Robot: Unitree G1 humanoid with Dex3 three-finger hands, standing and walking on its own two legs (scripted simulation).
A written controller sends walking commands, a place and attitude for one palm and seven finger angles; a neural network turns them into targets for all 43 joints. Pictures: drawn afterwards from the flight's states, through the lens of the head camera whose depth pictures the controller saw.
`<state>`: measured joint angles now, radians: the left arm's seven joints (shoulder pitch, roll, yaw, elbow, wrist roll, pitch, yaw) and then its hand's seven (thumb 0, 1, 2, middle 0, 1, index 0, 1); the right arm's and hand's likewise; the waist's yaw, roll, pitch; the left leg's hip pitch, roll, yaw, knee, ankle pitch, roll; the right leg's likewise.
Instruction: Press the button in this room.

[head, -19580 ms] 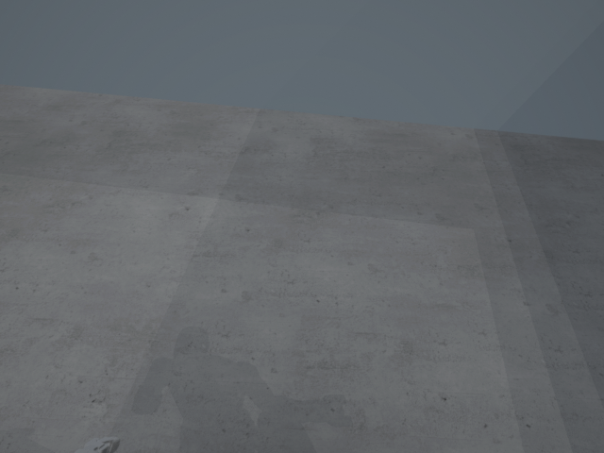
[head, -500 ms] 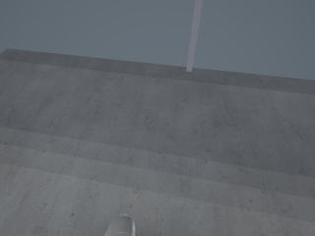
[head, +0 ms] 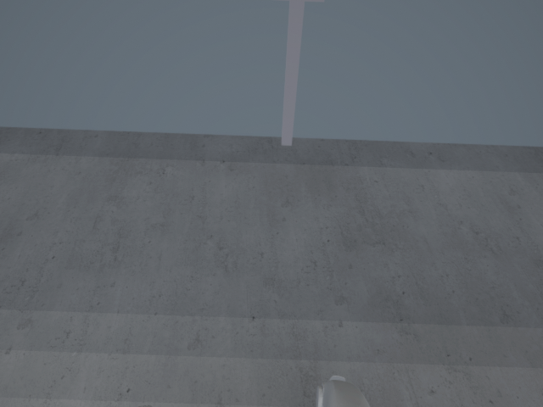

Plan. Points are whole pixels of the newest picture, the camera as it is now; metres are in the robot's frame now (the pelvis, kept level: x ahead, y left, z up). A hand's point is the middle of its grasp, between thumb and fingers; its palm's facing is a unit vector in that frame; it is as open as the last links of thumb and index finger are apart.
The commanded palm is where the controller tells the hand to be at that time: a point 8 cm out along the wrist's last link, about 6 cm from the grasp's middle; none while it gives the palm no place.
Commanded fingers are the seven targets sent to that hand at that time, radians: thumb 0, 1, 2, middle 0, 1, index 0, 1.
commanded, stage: turn or walk to find it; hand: left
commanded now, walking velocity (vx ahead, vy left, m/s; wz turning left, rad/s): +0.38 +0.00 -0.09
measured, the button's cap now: out of the picture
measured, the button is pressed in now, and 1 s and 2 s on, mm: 0 0 0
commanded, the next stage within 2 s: stand and wait in 0.54 s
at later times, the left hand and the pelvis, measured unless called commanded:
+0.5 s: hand (196, 359) +0.23 +0.14 -0.17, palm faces +0.05 -0.97 -0.23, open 7.2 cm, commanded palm none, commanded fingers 0.00 0.90 0.90 -0.20 -0.30 -0.20 -0.30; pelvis +0.23 -0.05 +0.00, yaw +0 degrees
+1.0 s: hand (201, 262) +0.43 +0.17 -0.18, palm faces +0.02 -0.97 -0.22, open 7.3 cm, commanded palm none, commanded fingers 0.00 0.90 0.90 -0.20 -0.30 -0.20 -0.30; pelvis +0.38 -0.01 -0.01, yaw +0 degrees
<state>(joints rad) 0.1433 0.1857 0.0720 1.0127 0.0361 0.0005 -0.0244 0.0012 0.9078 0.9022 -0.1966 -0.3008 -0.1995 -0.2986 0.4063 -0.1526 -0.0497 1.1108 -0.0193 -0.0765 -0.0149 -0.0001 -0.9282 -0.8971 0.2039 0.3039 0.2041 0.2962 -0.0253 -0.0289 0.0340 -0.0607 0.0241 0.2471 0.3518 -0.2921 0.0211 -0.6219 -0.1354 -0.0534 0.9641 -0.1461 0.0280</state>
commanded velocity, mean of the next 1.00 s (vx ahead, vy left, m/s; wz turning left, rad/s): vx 0.20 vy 0.00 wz -0.01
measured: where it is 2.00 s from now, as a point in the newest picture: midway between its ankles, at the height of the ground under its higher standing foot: (278, 353)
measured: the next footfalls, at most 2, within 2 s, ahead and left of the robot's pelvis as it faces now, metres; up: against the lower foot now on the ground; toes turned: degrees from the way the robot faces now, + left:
right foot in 0.16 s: +0.22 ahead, -0.15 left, +0.00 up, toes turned -11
left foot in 0.64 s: +0.44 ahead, +0.09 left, +0.00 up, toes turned +10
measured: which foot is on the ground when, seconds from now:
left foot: down 0.00-0.16, up 0.18-0.62, down 0.64-1.00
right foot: up 0.00-0.14, down 0.16-0.64, up 0.66-1.00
